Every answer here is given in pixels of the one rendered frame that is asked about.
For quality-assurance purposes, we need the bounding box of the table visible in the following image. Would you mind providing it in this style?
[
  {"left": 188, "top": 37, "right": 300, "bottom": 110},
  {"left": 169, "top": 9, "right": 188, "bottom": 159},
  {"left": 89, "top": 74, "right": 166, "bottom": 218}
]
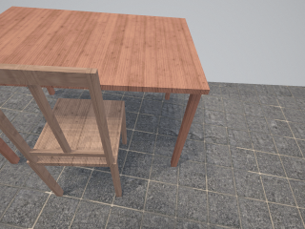
[{"left": 0, "top": 6, "right": 210, "bottom": 167}]

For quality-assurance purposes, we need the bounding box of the chair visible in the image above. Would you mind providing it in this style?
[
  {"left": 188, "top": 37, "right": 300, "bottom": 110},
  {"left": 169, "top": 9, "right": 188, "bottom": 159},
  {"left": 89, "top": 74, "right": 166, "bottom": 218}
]
[{"left": 0, "top": 63, "right": 127, "bottom": 198}]

